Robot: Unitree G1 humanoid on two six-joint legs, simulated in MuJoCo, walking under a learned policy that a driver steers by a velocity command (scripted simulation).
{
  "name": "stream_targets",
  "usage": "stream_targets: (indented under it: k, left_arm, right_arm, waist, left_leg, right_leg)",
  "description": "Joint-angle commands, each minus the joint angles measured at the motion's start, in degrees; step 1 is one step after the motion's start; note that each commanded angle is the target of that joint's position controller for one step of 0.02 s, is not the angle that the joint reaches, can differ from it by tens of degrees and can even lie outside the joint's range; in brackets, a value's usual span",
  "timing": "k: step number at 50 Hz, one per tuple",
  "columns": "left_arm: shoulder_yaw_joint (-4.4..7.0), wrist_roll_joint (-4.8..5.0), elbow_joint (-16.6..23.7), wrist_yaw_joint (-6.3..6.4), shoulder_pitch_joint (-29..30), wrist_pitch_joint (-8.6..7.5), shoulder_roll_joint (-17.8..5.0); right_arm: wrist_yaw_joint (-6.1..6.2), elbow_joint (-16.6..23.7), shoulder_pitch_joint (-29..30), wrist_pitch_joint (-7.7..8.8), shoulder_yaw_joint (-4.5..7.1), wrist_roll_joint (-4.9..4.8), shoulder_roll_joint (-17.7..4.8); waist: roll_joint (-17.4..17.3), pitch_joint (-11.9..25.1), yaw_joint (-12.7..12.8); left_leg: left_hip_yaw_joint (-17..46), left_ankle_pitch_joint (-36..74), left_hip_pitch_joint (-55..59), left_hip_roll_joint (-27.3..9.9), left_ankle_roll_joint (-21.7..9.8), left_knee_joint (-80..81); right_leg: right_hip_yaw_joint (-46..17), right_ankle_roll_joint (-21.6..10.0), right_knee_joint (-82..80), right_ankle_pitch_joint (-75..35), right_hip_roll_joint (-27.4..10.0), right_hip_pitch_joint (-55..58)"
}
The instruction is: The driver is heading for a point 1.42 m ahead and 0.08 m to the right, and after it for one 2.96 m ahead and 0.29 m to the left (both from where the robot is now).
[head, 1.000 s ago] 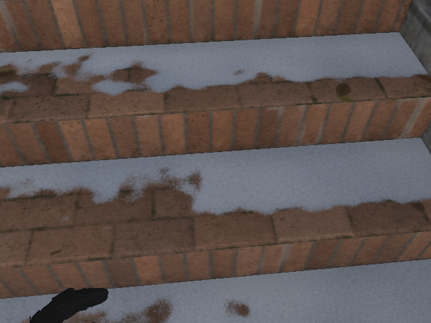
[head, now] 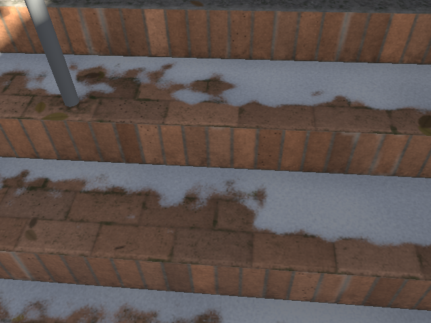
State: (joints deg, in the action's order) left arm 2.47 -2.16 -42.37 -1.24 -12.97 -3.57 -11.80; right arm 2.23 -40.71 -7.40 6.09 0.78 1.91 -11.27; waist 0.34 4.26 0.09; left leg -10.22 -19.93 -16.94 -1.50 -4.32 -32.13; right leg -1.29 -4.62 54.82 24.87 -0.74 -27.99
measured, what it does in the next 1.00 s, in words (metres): climbs: left foot 0.17 m higher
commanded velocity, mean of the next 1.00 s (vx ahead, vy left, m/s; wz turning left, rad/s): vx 0.05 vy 0.00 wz -0.10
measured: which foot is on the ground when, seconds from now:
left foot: down 0.00-0.14, up 0.16-0.66, down 0.68-1.00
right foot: down 0.00-0.72, up 0.74-1.00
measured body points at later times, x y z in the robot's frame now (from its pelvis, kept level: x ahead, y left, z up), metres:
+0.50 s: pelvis +0.09 -0.06 +0.01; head +0.09 -0.08 +0.46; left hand +0.10 +0.15 -0.13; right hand +0.26 -0.30 -0.07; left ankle +0.15 +0.05 -0.41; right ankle -0.02 -0.14 -0.73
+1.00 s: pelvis +0.21 -0.04 +0.15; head +0.22 -0.05 +0.60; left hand +0.45 +0.18 +0.08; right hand +0.29 -0.29 +0.02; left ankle +0.28 +0.04 -0.56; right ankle +0.23 -0.22 -0.45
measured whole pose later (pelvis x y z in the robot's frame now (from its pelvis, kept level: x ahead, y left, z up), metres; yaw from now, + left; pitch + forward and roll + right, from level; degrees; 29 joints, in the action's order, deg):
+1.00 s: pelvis +0.21 -0.04 +0.15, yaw -3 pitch +7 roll +1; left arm 0.8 -2.7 -40.8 0.5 -2.8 -3.0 -14.1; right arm 0.0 -49.2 -13.5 5.2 -0.1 1.8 -11.5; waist -0.1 7.4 -2.8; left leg 1.2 -14.0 -33.2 6.2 -4.7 -40.0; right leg -9.0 3.8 82.2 16.7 -1.1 -50.3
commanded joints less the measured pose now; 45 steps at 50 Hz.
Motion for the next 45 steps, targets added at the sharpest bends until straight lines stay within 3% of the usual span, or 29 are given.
stream_targets:
  k: [1, 3, 5, 6, 7, 8, 9, 10, 11, 12, 14, 15, 17, 19, 20, 24, 28, 29, 30, 31, 33, 34, 35, 36, 37, 38, 40, 42, 45]
  left_arm:
    - [1.29, -0.36, 5.8, -0.36, 1.9, 0.21, -2.8]
    - [0.45, 0.3, 5.0, -2.3, 1.7, 0.56, 0.6]
    - [0.58, 2.37, 1.9, -4.32, -3.2, -0.97, 0.4]
    - [1.75, 2.34, 0.7, -3.72, -6.8, -1.99, -2.5]
    - [3.65, 1.03, 0.6, -1.85, -11.5, -2.68, -7.8]
    - [5.92, 1.44, 1.1, 0.77, -19.0, -2.81, -19.1]
    - [5.77, -1.53, -1.5, -0.3, -22.9, -3.09, -17.3]
    - [5.38, -2.44, -3.9, -1.78, -22.6, -3.26, -15.9]
    - [3.65, -2.13, -3.7, -2.62, -18.7, -2.12, -11.5]
    - [1.94, -0.67, -2.9, -3.08, -13.5, -1.26, -8.4]
    - [-0.13, -0.55, -1.4, -3.2, -6.0, 0.45, -4.2]
    - [0.18, -0.81, -2.2, -2.28, -8.3, 0.72, -5.6]
    - [-0.32, -2.62, -3.9, -1.37, -10.9, 0.41, -5.4]
    - [-0.91, -3.98, -5.5, -1.06, -14.2, -0.15, -5.5]
    - [-0.94, -3.32, -5.8, -1.12, -15.6, -0.25, -5.6]
    - [-2.29, -3.74, -8.5, -0.91, -20.4, -0.78, -4.0]
    - [-2.95, -4.3, -8.4, -0.62, -22.0, -0.76, -5.3]
    - [-2.56, -2.11, -6.5, -1.78, -15.9, -0.71, -7.0]
    - [-2.31, -0.1, -5.7, -2.46, -13.8, -0.55, -7.6]
    - [-2.87, 1.62, -4.9, -3.54, -9.3, -1.17, -7.0]
    - [0.25, -0.04, -5.4, -3.43, -9.2, -2.36, -16.8]
    - [0.94, 1.34, -4.8, -3.01, -9.6, -3.19, -16.8]
    - [0.8, 0.92, -4.6, -2.15, -15.3, -3.25, -12.5]
    - [-0.01, -1.01, -1.2, -0.74, -18.3, -3.09, -6.5]
    - [2.16, 1.12, 1.2, -1.66, -5.5, -0.8, -8.9]
    - [2.6, 2.14, 3.0, -2.03, 0.9, 0.68, -7.6]
    - [0.45, -0.5, 0.4, -0.64, -1.4, 0.48, -4.1]
    - [-0.52, -1.95, 0.7, 0.44, -0.8, 0.69, -3.9]
    - [-1.24, -0.67, 0.2, 1.28, 1.4, 0.28, -4.7]
  right_arm:
    - [1.44, 2.2, 5.8, 1.6, 2.88, 0.18, -6.8]
    - [2.35, 3.1, 12.6, 0.8, 3.48, 0.58, -7.8]
    - [1.28, 3.0, 12.2, -1.78, 4.64, 0.72, -12.9]
    - [-0.61, 1.4, 7.7, -3.31, 4.9, 2.81, -13.4]
    - [-2.14, -0.7, 1.7, -3.65, 3.6, 4.14, -7.7]
    - [-2.88, 3.3, -4.4, -2.86, 1.33, 2.18, -0.1]
    - [-3.83, 3.2, 1.5, -1.42, 1.73, -1.28, -3.2]
    - [-3.79, 4.4, 8.5, -0.85, 1.45, -1.98, -3.0]
    - [-3.12, 4.3, 9.4, -0.78, 3.49, -0.96, -7.8]
    - [-2.55, 4.4, 9.2, -0.84, 4.1, 0.23, -9.0]
    - [-2.22, 5.8, 7.3, -1.84, 2.31, 0.51, -4.6]
    - [-2.32, 7.2, 8.2, -2.42, 1.46, -0.33, -3.3]
    - [-2.62, 7.4, 8.1, -2.86, 0.1, -1.36, -2.9]
    - [-2.82, 7.8, 8.4, -3.21, -1.49, -0.69, -1.4]
    - [-2.62, 7.6, 8.2, -3.08, -1.8, -0.23, -1.6]
    - [-2.53, 6.0, 9.1, -4.02, -3.16, -1.02, -1.6]
    - [-2.88, 5.8, 13.7, -4.61, -3.82, 0.56, -0.1]
    - [-4.09, 7.4, 18.8, -5.17, -4.65, 0.86, 0.7]
    - [-5.77, 8.7, 23.6, -5.71, -4.83, 1.07, 1.1]
    - [-8.3, 5.0, 17.5, -5.57, -5.23, 0.22, 3.8]
    - [-9.48, 3.0, 9.0, -5.74, -3.89, -2.17, -0.8]
    - [-8.48, 2.6, 8.2, -4.78, -3.17, -2.0, -3.2]
    - [-6.76, 2.5, 5.1, -3.78, -1.98, -0.66, -7.5]
    - [-5.82, 2.4, -6.6, -3.49, 0.48, 0.72, -14.1]
    - [-4.96, 1.2, -17.5, -3.99, 1.53, 2.45, -16.4]
    - [-4.21, -1.9, -20.3, -2.11, 2.11, 1.67, -16.0]
    - [-3.22, -3.6, -4.0, -0.3, 0.68, -0.21, -8.1]
    - [-3.33, -4.3, 5.8, -0.01, -1.41, -0.73, -1.1]
    - [-1.69, -3.7, 6.8, 1.0, -1.01, -0.51, -2.3]
  waist:
    - [-1.9, -0.4, 1.6]
    - [-2.1, 1.8, 2.1]
    - [-1.7, 1.7, 2.5]
    - [-1.7, 2.3, 2.8]
    - [2.1, 4.9, 2.6]
    - [15.0, 14.6, 1.4]
    - [7.8, 9.1, 7.2]
    - [10.2, 3.7, 8.5]
    - [6.2, 1.5, 6.8]
    - [5.1, 1.0, 3.5]
    - [4.0, 1.3, -2.2]
    - [8.6, 3.5, -0.9]
    - [4.3, 2.4, 0.7]
    - [3.3, 1.8, 2.6]
    - [6.3, 1.2, 2.8]
    - [3.3, -3.2, 4.9]
    - [6.3, -1.9, 5.5]
    - [1.0, -3.7, 3.0]
    - [2.7, -3.5, 2.6]
    - [6.8, -3.5, -0.3]
    - [10.3, 1.4, -2.8]
    - [7.4, 3.7, -2.2]
    - [0.4, 12.9, 1.0]
    - [-15.3, 31.7, -1.3]
    - [-21.1, 26.2, -9.0]
    - [-14.2, 15.1, -10.1]
    - [-3.2, 3.0, -1.1]
    - [2.1, 1.7, 4.8]
    - [-1.5, 6.0, 3.4]
  left_leg:
    - [18.6, 2.0, 6.4, -20.1, -11.2, 23.1]
    - [6.2, 22.6, 7.9, -14.3, -7.8, 16.8]
    - [2.2, 28.6, 8.1, -12.0, -7.4, 8.1]
    - [0.7, 28.1, 3.5, -11.9, -5.2, 0.9]
    - [-2.0, 21.8, -4.0, -9.2, -0.1, -10.6]
    - [-2.8, -9.3, -18.0, 0.4, 7.3, -27.0]
    - [8.2, -18.6, -31.6, 3.5, 8.5, -43.8]
    - [11.4, -18.2, -41.3, 3.2, 6.8, -64.8]
    - [11.9, -14.5, -45.1, 2.2, 4.9, -72.4]
    - [11.8, -10.4, -44.8, 1.6, 2.7, -74.7]
    - [11.9, -5.3, -38.8, 0.9, 0.8, -74.0]
    - [10.1, -8.6, -40.8, 3.6, 0.8, -86.0]
    - [10.4, -7.5, -51.2, 4.0, 1.3, -90.9]
    - [9.7, -3.1, -56.6, 2.6, 1.6, -87.4]
    - [9.2, -3.8, -57.7, 2.9, 2.2, -92.3]
    - [11.5, 1.4, -68.2, -0.9, 3.6, -90.4]
    - [9.4, 5.1, -69.1, -3.1, 4.2, -80.7]
    - [9.0, -9.8, -62.3, -5.5, 3.5, -60.5]
    - [3.7, -19.5, -48.2, -3.8, 2.8, -52.3]
    - [1.4, -15.1, -31.1, -3.2, 3.4, -53.3]
    - [-0.7, -1.0, -21.2, 2.9, 2.3, -48.7]
    - [0.7, 2.0, -21.4, 4.8, -1.4, -34.5]
    - [13.3, 37.4, -4.8, 1.4, -8.9, -32.6]
    - [43.4, 43.1, 17.2, -10.7, -22.4, -12.3]
    - [70.8, 20.3, 13.9, -17.6, -23.7, 7.0]
    - [69.6, -2.6, 3.1, -15.4, -19.2, 9.9]
    - [52.5, -21.2, -12.8, -8.3, -14.1, 3.7]
    - [40.3, -15.3, -23.1, -4.2, -11.7, 3.8]
    - [31.1, 2.8, -19.1, -1.4, -10.0, 4.3]
  right_leg:
    - [-1.9, 0.7, 7.4, 4.5, -5.1, -5.3]
    - [3.5, 2.9, -7.9, 4.0, -2.8, 4.5]
    - [9.8, 2.7, -29.5, -15.4, 3.3, 14.7]
    - [8.3, 0.8, -33.5, -23.1, 5.4, 23.5]
    - [1.0, -3.9, -32.3, -38.4, 2.2, 32.3]
    - [-26.4, -21.7, -27.4, -82.4, -16.8, 48.0]
    - [-32.3, -23.1, -29.2, -82.1, -22.2, 50.0]
    - [-25.7, -19.8, -27.1, -75.4, -20.3, 44.9]
    - [-21.0, -17.6, -27.5, -67.4, -18.2, 38.8]
    - [-18.4, -16.5, -28.3, -65.2, -17.3, 31.4]
    - [-15.1, -14.3, -31.5, -58.0, -13.6, 18.1]
    - [-16.7, -14.9, -32.3, -57.1, -13.6, 18.3]
    - [-17.3, -13.3, -32.6, -47.2, -13.3, 21.2]
    - [-16.6, -11.9, -33.0, -39.1, -11.1, 22.3]
    - [-18.5, -12.5, -33.1, -39.4, -11.2, 21.4]
    - [-18.2, -11.1, -33.6, -35.8, -13.7, 24.4]
    - [-17.1, -10.4, -35.1, -38.1, -13.9, 26.1]
    - [-14.9, -7.5, -39.9, -32.7, -14.1, 21.8]
    - [-13.4, -7.5, -44.8, -32.2, -12.9, 10.6]
    - [-9.2, -5.5, -45.8, -36.8, -12.2, 1.9]
    - [-5.4, -7.1, -41.1, -75.2, -12.5, 10.8]
    - [-2.5, -4.9, -32.6, -93.7, -9.2, 22.7]
    - [-1.4, -0.6, -21.4, -87.1, -5.8, 16.3]
    - [-5.1, 4.5, -7.9, -37.2, 3.9, 4.7]
    - [-12.1, 6.7, 17.3, -3.8, 11.0, -8.3]
    - [-17.4, 5.4, 38.9, -8.8, 9.4, -15.6]
    - [-15.2, 4.1, 44.3, -17.5, 4.5, -21.4]
    - [-11.4, 2.3, 39.9, -15.1, 1.0, -18.1]
    - [-9.2, 3.6, 40.2, -14.7, 1.2, -20.2]
Keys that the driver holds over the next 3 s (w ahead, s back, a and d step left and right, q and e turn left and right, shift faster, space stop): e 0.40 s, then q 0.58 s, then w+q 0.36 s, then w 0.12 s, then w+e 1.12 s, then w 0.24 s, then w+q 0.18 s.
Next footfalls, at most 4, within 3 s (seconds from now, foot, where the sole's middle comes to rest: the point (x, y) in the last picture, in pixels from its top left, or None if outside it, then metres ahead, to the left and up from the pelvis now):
0.68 left None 0.32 0.03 -0.60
1.20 right None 0.29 -0.19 -0.60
1.68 left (201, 223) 0.67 0.08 -0.43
2.18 right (273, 94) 0.99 -0.13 -0.27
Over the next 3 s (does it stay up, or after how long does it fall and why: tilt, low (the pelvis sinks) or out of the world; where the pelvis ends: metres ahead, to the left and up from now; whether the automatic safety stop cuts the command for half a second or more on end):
stays up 1.27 -0.02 0.65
